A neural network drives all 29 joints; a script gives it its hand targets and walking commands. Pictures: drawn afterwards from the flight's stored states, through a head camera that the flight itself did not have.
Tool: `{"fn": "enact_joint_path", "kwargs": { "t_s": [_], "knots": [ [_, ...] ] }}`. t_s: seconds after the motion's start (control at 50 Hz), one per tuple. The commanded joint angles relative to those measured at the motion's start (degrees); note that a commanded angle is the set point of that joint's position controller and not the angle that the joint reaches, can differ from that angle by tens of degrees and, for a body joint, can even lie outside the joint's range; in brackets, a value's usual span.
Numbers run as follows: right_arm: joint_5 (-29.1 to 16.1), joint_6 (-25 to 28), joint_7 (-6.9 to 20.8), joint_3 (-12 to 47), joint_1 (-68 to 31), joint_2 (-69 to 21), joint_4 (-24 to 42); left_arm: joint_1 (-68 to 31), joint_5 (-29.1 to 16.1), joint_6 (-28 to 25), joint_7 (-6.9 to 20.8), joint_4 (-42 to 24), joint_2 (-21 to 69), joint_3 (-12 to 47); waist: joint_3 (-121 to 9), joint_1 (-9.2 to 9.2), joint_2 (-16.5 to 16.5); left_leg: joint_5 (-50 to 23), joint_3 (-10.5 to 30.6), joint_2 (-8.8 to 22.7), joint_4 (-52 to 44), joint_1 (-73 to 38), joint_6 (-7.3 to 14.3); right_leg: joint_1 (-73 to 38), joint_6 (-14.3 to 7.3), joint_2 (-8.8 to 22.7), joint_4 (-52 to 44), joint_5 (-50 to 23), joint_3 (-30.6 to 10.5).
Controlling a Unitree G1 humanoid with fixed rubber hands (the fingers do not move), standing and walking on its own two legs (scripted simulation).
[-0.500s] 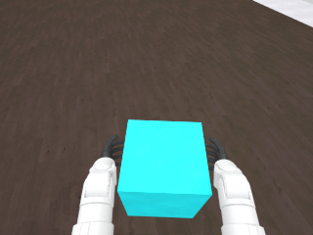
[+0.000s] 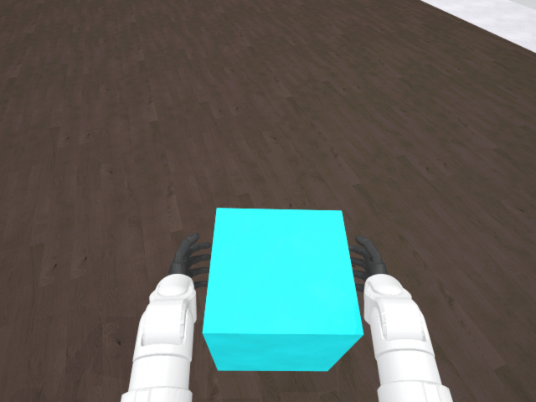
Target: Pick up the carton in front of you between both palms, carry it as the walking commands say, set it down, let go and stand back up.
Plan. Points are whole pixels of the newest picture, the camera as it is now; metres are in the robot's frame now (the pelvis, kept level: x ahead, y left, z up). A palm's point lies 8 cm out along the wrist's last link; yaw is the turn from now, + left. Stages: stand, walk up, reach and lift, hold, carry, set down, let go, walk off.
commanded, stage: set down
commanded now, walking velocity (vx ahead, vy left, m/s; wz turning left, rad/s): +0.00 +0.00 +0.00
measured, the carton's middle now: (276, 295) +0.30 +0.01 -0.07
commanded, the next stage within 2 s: none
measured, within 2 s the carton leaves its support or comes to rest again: neither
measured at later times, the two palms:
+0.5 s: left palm (193, 294) +0.33 +0.17 -0.13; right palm (341, 295) +0.34 -0.12 -0.12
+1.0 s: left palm (197, 304) +0.37 +0.19 -0.27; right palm (319, 298) +0.40 -0.10 -0.27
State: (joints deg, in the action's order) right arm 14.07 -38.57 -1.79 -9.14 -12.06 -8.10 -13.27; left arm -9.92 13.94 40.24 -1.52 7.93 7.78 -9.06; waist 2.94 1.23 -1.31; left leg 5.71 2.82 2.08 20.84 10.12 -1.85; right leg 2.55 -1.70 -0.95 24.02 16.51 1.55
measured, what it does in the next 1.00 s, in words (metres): lowers itself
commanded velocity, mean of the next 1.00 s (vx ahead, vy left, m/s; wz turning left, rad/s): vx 0.00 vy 0.00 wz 0.00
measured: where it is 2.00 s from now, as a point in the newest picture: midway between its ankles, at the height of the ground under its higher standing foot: outside the picture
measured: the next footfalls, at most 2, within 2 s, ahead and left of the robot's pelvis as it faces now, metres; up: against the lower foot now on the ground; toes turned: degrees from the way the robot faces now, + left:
none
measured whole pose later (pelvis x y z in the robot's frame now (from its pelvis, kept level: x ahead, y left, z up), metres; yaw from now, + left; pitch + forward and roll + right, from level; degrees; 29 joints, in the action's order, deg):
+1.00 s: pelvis -0.06 +0.03 -0.18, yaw -8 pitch +44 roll -2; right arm 13.8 -14.5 -3.4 -22.3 -51.6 -2.6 -43.0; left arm -44.4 17.4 16.4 -3.2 28.6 7.5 -30.6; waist -12.7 5.6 -4.5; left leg 20.6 5.9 -1.9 77.4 101.3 -3.2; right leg 95.6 2.2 -7.4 81.5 30.4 -5.2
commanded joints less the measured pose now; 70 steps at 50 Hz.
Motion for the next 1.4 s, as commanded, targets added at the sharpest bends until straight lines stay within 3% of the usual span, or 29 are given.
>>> {"fn": "enact_joint_path", "kwargs": {
  "t_s": [0.0, 0.08, 0.14, 0.22, 0.3, 0.36, 0.46, 0.54, 0.6, 0.68, 0.74, 0.88, 1.02, 1.2, 1.38],
  "knots": [
    [-13.3, 3.9, 14.0, 29.3, -31.0, -51.2, 3.0, -27.0, -11.7, -3.0, 13.1, -0.4, 51.9, 28.2, -14.2, 2.23, -0.5, -9.2, -0.9, -9.2, 1.9, -15.2, 1.8, 7.5, 1.7, -2.0, -6.6, -15.7, -7.2],
    [-10.1, 6.3, 16.7, 23.3, -39.7, -50.3, -8.2, -33.3, -6.9, -4.7, 13.3, 11.0, 54.4, 19.6, -9.7, 4.18, -0.6, 1.9, -1.4, -8.7, 2.9, -11.2, 1.7, 13.5, 0.7, -2.5, -6.1, 0.5, -6.4],
    [-4.9, 10.0, 17.7, 14.5, -45.9, -49.1, -18.1, -40.3, -3.1, -7.2, 13.5, 19.6, 55.3, 12.5, -9.0, 2.85, 0.8, 8.0, -0.9, -7.8, 5.1, -9.8, 1.5, 21.2, -0.8, -3.3, -2.7, 7.8, -5.5],
    [3.5, 14.8, 16.4, 1.1, -48.2, -42.9, -27.7, -45.0, 3.1, -11.5, 11.8, 26.0, 49.9, 2.4, -8.9, 1.19, 2.0, 9.3, -0.6, -7.2, 8.8, -2.7, 1.2, 29.5, -1.6, -4.6, 3.3, 6.7, -4.9],
    [7.2, 19.7, 14.8, -4.6, -46.6, -37.0, -31.0, -44.7, 6.9, -17.5, 9.5, 26.8, 42.8, -2.6, -13.5, 1.8, 1.5, 1.7, -1.0, -7.5, 14.2, 5.6, 0.7, 36.6, -0.5, -6.0, 9.2, 1.3, -4.1],
    [5.9, 24.9, 14.8, -2.1, -48.2, -37.6, -31.3, -45.6, 6.0, -23.0, 8.4, 26.3, 44.5, 0.0, -21.4, 1.98, 1.8, -4.8, -0.6, -7.9, 19.0, 7.3, 0.3, 42.7, -0.1, -7.0, 13.6, -1.0, -3.5],
    [0.2, 31.9, 15.8, 8.6, -55.2, -43.2, -28.5, -52.7, 1.0, -30.6, 7.6, 23.3, 51.9, 11.2, -42.4, 1.63, 1.8, -14.7, 0.5, -8.1, 29.4, 5.2, -0.1, 55.4, 0.9, -8.5, 22.7, -4.4, -2.5],
    [-5.0, 32.2, 16.0, 17.5, -59.5, -45.9, -22.7, -58.0, -3.4, -31.4, 7.7, 16.6, 54.2, 20.8, -63.1, 1.68, 1.2, -20.6, 0.1, -8.2, 37.0, 3.3, -0.7, 62.4, 2.4, -9.8, 29.3, -6.5, -1.6],
    [-6.8, 30.2, 16.1, 20.4, -61.4, -47.2, -21.2, -59.6, -4.9, -29.3, 8.4, 14.9, 54.8, 23.7, -68.3, 2.5, 0.7, -15.7, -1.2, -8.6, 40.3, 10.0, -1.0, 65.8, 2.8, -10.2, 33.3, -4.5, -1.2],
    [-6.3, 26.4, 17.0, 18.7, -62.3, -49.3, -24.9, -60.1, -4.5, -25.4, 10.2, 18.5, 54.8, 21.5, -62.5, 3.46, -0.4, -2.8, -3.4, -9.2, 42.1, 24.2, -0.9, 71.6, 2.8, -10.3, 36.5, 2.7, -0.8],
    [-5.6, 24.5, 17.1, 15.9, -63.3, -49.8, -28.6, -61.3, -3.5, -23.5, 11.4, 22.0, 53.6, 18.2, -58.7, 4.49, -0.5, 1.8, -4.4, -9.3, 43.6, 31.4, -0.8, 76.1, 2.9, -10.3, 38.3, 5.9, -0.6],
    [-6.1, 25.1, 14.8, 13.2, -67.0, -49.0, -32.1, -64.5, -2.7, -24.0, 12.6, 25.8, 50.0, 12.5, -61.0, 6.69, -0.9, -2.9, -5.7, -9.4, 51.2, 42.9, -0.8, 82.6, 3.3, -10.8, 44.9, 3.0, -0.3],
    [-7.9, 26.8, 10.3, 15.3, -72.5, -47.4, -30.7, -68.7, -5.1, -25.1, 13.2, 27.1, 45.9, 10.4, -67.5, 8.27, -3.1, -5.3, -6.5, -9.6, 58.9, 52.6, -1.2, 83.7, 4.2, -11.4, 52.1, 0.2, 0.1],
    [-9.9, 26.9, 6.3, 16.9, -81.3, -45.0, -29.7, -75.4, -7.5, -24.2, 13.8, 28.1, 41.1, 7.7, -71.1, 10.5, -5.2, -4.3, -8.3, -9.8, 66.8, 61.5, -1.8, 85.4, 4.7, -12.1, 60.3, 0.7, 0.8],
    [-10.2, 26.1, 4.8, 13.6, -89.9, -40.4, -33.1, -84.0, -7.4, -23.4, 13.9, 29.7, 36.4, 3.7, -69.2, 12.19, -5.3, -0.9, -9.7, -9.4, 72.8, 66.8, -2.3, 92.4, 4.4, -12.6, 67.5, 5.3, 2.1]
  ]
}}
